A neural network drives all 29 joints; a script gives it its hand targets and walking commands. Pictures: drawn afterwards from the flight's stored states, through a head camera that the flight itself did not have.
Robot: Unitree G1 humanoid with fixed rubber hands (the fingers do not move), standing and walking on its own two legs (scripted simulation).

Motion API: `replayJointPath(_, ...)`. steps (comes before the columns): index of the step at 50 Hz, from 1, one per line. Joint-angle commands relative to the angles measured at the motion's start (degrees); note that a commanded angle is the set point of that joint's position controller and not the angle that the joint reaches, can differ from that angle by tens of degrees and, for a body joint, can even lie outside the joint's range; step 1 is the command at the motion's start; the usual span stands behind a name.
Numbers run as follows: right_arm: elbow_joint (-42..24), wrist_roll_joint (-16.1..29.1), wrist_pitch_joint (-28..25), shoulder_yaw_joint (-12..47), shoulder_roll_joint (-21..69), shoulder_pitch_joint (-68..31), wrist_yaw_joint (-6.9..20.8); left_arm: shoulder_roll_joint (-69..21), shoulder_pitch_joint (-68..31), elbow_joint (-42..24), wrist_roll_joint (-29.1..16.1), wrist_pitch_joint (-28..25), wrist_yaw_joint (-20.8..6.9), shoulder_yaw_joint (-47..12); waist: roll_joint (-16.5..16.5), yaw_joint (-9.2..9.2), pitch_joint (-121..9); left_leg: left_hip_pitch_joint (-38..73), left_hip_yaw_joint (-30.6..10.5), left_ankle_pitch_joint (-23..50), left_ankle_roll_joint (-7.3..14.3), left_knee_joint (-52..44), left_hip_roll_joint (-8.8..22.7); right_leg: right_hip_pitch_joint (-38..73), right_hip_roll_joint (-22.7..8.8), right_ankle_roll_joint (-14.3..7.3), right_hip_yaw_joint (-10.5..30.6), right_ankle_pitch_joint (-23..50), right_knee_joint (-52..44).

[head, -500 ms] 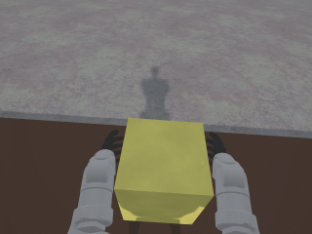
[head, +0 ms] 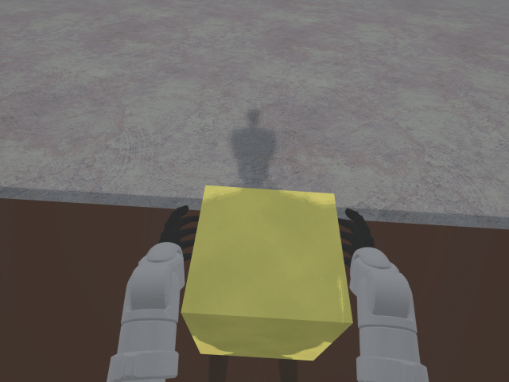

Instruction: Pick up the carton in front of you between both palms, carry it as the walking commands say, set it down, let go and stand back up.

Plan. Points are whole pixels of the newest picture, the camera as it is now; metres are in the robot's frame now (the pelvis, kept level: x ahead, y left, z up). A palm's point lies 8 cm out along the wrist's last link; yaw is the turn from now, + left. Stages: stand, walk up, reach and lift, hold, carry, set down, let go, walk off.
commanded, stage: carry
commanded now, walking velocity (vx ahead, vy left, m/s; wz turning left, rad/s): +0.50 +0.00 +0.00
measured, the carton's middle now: (263, 278) +0.29 +0.00 +0.00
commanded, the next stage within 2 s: none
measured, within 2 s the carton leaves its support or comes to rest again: neither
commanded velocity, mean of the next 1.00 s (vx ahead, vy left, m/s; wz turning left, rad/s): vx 0.50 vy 0.00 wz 0.00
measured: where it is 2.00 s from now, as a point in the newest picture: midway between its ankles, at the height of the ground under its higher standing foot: (250, 270)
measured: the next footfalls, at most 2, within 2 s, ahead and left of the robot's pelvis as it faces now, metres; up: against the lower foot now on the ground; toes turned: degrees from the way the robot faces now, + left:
right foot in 0.32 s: +0.19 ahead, -0.09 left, +0.00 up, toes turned -8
left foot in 0.70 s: +0.53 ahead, +0.12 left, +0.00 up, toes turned +12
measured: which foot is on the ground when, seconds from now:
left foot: down 0.00-0.34, up 0.36-0.68, down 0.70-1.00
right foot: down 0.00-0.20, up 0.22-0.30, down 0.32-0.72, up 0.74-1.00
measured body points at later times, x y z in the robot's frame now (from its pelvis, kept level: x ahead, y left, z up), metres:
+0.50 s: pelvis +0.23 -0.01 +0.01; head +0.23 -0.01 +0.46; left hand +0.47 +0.16 +0.09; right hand +0.50 -0.14 +0.10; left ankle +0.17 +0.11 -0.66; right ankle +0.15 -0.08 -0.73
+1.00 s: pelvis +0.53 +0.06 +0.02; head +0.53 +0.07 +0.47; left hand +0.79 +0.20 +0.08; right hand +0.77 -0.11 +0.09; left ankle +0.49 +0.11 -0.73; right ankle +0.60 -0.10 -0.67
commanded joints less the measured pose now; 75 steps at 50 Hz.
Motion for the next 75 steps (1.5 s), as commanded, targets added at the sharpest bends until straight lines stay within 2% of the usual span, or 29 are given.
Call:
replayJointPath(1, -7.1, 18.1, 3.6, 39.6, 50.7, -28.9, 9.8, -50.0, -32.7, -8.6, -19.5, 2.9, -10.9, -40.0, -0.4, -0.29, -7.1, -4.2, -4.0, -16.7, 3.5, -4.5, 5.9, -0.7, -6.0, -3.2, 4.4, -13.4, -7.4)
replayJointPath(4, -12.2, 20.8, 8.5, 41.7, 48.1, -26.9, 7.8, -46.8, -26.7, -12.1, -19.7, 7.3, -7.8, -39.8, -12.6, 0.65, -5.4, -17.0, 8.3, -8.2, 1.0, 5.7, 0.7, 10.8, -13.7, -8.0, 15.3, -1.0, -13.1)
replayJointPath(6, -16.2, 23.7, 11.1, 43.5, 48.5, -25.0, 7.0, -46.7, -23.8, -16.6, -20.5, 10.1, -6.1, -40.6, -9.6, 0.33, -6.5, -11.9, 10.4, -5.8, 0.8, -1.4, 0.4, 11.4, -13.0, -8.0, 10.7, 15.8, -7.2)
replayJointPath(8, -19.6, 24.7, 13.3, 44.0, 48.7, -20.9, 6.0, -47.2, -22.5, -21.7, -22.7, 12.8, -5.4, -42.7, -1.4, -0.76, -10.7, 7.3, 6.9, 2.2, 2.3, -5.8, 2.0, 1.5, -6.4, -3.1, -3.1, 30.7, 7.7)
replayJointPath(9, -20.4, 24.5, 14.2, 43.8, 48.1, -17.4, 5.4, -47.1, -23.1, -24.8, -24.0, 14.0, -5.3, -43.8, 8.9, -2.09, -12.4, 20.8, -3.0, 16.1, 5.4, -6.2, 8.0, -12.9, -3.8, -0.4, -8.2, 28.9, 20.4)
replayJointPath(10, -21.1, 23.8, 15.0, 43.2, 48.7, -14.5, 4.8, -47.8, -23.4, -27.7, -25.3, 15.2, -5.5, -45.4, 20.7, -2.18, -10.7, 30.9, -14.7, 34.3, 10.0, -9.8, 16.7, -29.5, 0.4, 1.4, -12.4, 0.2, 24.6)
replayJointPath(11, -24.4, 24.1, 15.9, 43.3, 49.6, -14.4, 4.2, -47.9, -23.6, -29.3, -26.4, 16.0, -5.7, -45.6, 15.5, -2.49, -6.2, 33.4, -18.4, 42.9, 13.4, -9.7, 19.9, -36.5, -0.2, 1.1, -9.9, -14.9, 22.9)
replayJointPath(13, -29.6, 25.4, 17.3, 44.7, 50.8, -14.8, 3.7, -49.3, -19.8, -30.7, -28.0, 16.9, -5.8, -45.5, 5.6, -2.55, -6.1, 32.4, -12.5, 39.5, 11.4, -7.9, 19.5, -33.0, -1.9, -0.3, -8.8, -16.9, 8.8)
replayJointPath(16, -35.5, 27.3, 18.6, 46.2, 49.7, -13.1, 3.8, -50.2, -13.4, -32.9, -26.8, 17.4, -5.2, -44.6, 5.3, 0.36, -15.1, 9.0, 8.4, 34.6, 2.3, 3.3, 9.9, 10.9, 4.0, -2.0, -15.6, 11.0, -10.4)
replayJointPath(17, -37.1, 28.3, 19.1, 46.6, 48.1, -14.2, 4.1, -49.4, -10.9, -33.2, -25.8, 17.8, -4.8, -43.7, -0.5, 2.07, -18.8, -5.7, 11.9, 20.2, 0.3, 14.8, 7.3, 27.3, -4.3, -4.2, -3.7, 3.3, -12.5)
replayJointPath(18, -40.4, 29.6, 19.8, 48.0, 46.8, -18.0, 4.7, -47.8, -11.8, -33.7, -24.2, 17.6, -4.1, -42.6, -18.7, 2.07, -17.1, -22.4, 13.0, -1.2, -1.8, 27.4, 0.3, 32.5, -20.2, -11.0, 24.5, 9.5, -17.4)
replayJointPath(19, -39.0, 30.1, 20.5, 48.5, 46.2, -18.3, 4.9, -47.7, -12.8, -34.6, -24.3, 18.3, -3.6, -42.4, -14.7, 1.83, -13.3, -29.4, 5.9, -11.6, 0.2, 35.0, 1.0, 32.9, -23.5, -15.8, 28.7, 20.5, -17.1)
replayJointPath(20, -37.7, 30.3, 20.8, 48.1, 46.0, -16.6, 5.0, -47.5, -13.3, -36.4, -25.0, 18.9, -3.3, -43.1, -8.2, 1.73, -11.2, -33.0, 4.4, -12.2, 1.3, 38.3, 3.5, 32.3, -23.3, -16.3, 23.4, 26.5, -15.1)
replayJointPath(22, -34.8, 29.4, 21.1, 46.7, 46.7, -13.1, 4.7, -47.1, -14.4, -37.6, -25.8, 19.7, -3.3, -44.1, -0.9, 1.4, -9.6, -32.9, 4.2, -6.8, 2.3, 33.1, 6.4, 29.3, -20.4, -12.0, 14.0, 28.3, -16.1)
replayJointPath(30, -31.7, 22.4, 21.5, 42.4, 45.9, -6.7, 2.7, -44.9, -13.3, -35.7, -28.9, 21.2, -5.9, -46.2, -9.7, 1.14, -2.0, -15.2, 15.4, 10.2, 1.4, 2.2, 0.3, 15.2, -12.5, -6.1, -7.0, 32.5, -19.5)
replayJointPath(34, -32.4, 23.1, 21.3, 42.6, 45.1, -8.3, 3.1, -43.8, -14.1, -35.9, -28.1, 21.3, -6.1, -45.9, -7.7, -0.64, -7.6, 10.5, 20.9, 10.1, 2.9, -2.0, -3.7, 7.0, -9.6, -2.4, -15.5, 41.9, 0.4)
replayJointPath(35, -32.2, 23.1, 21.4, 42.6, 44.9, -8.1, 3.3, -42.7, -14.8, -35.9, -27.7, 21.3, -6.0, -45.4, -4.5, -2.01, -10.3, 20.1, 14.3, 5.7, 3.1, -2.6, 1.7, -0.5, -7.8, -1.4, -15.5, 30.9, 11.8)
replayJointPath(36, -31.5, 23.2, 21.3, 42.2, 43.8, -8.2, 3.5, -43.0, -15.4, -36.4, -27.7, 21.7, -6.0, -45.4, 9.3, -2.3, -13.4, 25.2, -16.8, -11.0, 9.8, -12.9, 18.9, -12.2, -1.7, 1.3, -14.9, 13.9, 29.6)
replayJointPath(37, -30.8, 24.2, 21.2, 43.0, 45.1, -8.5, 3.8, -44.1, -15.1, -35.3, -27.3, 21.7, -6.1, -45.8, 13.6, -1.78, -12.7, 25.7, -30.8, -8.3, 14.4, -21.0, 25.1, -20.6, 0.9, 0.7, -7.0, -6.4, 40.0)
replayJointPath(41, -32.2, 27.5, 19.2, 47.2, 53.2, -12.8, 5.7, -51.9, -13.7, -31.8, -25.7, 19.1, -6.8, -45.6, 0.8, -0.67, -10.4, 12.7, -9.9, 3.5, 9.4, -20.9, 19.4, -19.4, -7.9, -2.3, -1.6, 2.7, 37.4)
replayJointPath(51, -33.5, 27.7, 17.2, 46.7, 46.3, -9.5, 6.7, -48.8, -11.5, -34.0, -23.3, 16.0, -4.2, -47.0, 7.1, -1.04, -4.8, 18.3, 6.3, 21.2, 8.4, -20.8, 13.6, -26.0, -4.7, -0.2, -10.7, 14.5, 11.8)
replayJointPath(56, -31.4, 25.8, 18.1, 42.5, 37.7, -15.1, 3.2, -39.7, -20.3, -34.0, -25.3, 17.7, -2.2, -45.4, 9.2, -2.51, -1.9, 16.6, 12.9, 42.5, 7.2, -11.5, 11.1, -18.9, -0.3, -2.4, -14.1, 20.4, 3.6)
replayJointPath(59, -28.4, 24.8, 19.0, 39.7, 32.8, -22.1, 0.5, -33.8, -24.5, -29.9, -24.6, 18.5, -0.4, -41.5, 8.3, 1.13, -6.2, 12.6, 16.9, 46.9, 4.0, 4.1, 9.0, -1.4, 3.5, -3.4, -17.2, 25.1, -3.1)
replayJointPath(60, -27.0, 24.4, 19.2, 38.8, 30.8, -24.6, -0.3, -32.4, -26.3, -28.2, -24.1, 18.7, 0.0, -40.2, 4.9, 2.45, -8.9, 10.3, 17.1, 39.6, 2.1, 12.6, 7.0, 6.4, 1.7, -3.0, -15.7, 31.7, -7.6)
replayJointPath(61, -25.5, 24.1, 19.5, 38.1, 29.4, -26.8, -1.0, -30.8, -27.6, -26.6, -23.9, 18.9, 0.3, -38.5, -3.8, 2.94, -14.7, 1.2, 15.1, 16.2, 0.3, 24.3, 4.5, 19.3, -9.8, -5.3, -4.8, 55.6, -1.4)
replayJointPath(62, -23.8, 24.2, 19.8, 37.8, 30.7, -29.5, -1.6, -29.2, -29.9, -24.0, -24.0, 18.9, 0.9, -37.1, -15.3, 2.92, -21.1, -10.5, 10.2, -15.5, -0.5, 39.1, -3.0, 30.8, -21.0, -14.9, 13.8, 65.7, -1.5)
replayJointPath(65, -20.7, 24.7, 19.5, 37.2, 35.9, -36.0, -2.1, -35.5, -37.2, -21.7, -26.8, 17.9, 0.6, -37.1, -7.5, 1.36, -19.4, -14.3, 1.1, -14.5, 2.7, 40.2, 1.7, 19.4, -18.5, -15.2, 10.2, 38.1, -8.8)
replayJointPath(71, -13.2, 24.6, 16.3, 36.7, 43.5, -46.2, -1.0, -43.2, -49.9, -15.5, -26.4, 14.8, -0.5, -37.0, -5.6, 0.63, -21.8, -1.9, 5.5, -7.7, 2.3, 7.9, 0.2, 11.2, -14.3, -12.2, -2.3, 37.7, -6.2)
replayJointPath(75, -10.4, 23.9, 15.3, 35.5, 44.2, -49.2, -1.1, -43.9, -52.4, -13.0, -25.4, 14.6, -0.5, -36.2, 0.3, 1.72, -22.0, 3.4, 0.9, 22.2, 4.3, 2.2, 5.9, 8.3, -8.7, -6.5, -6.4, 32.7, 1.1)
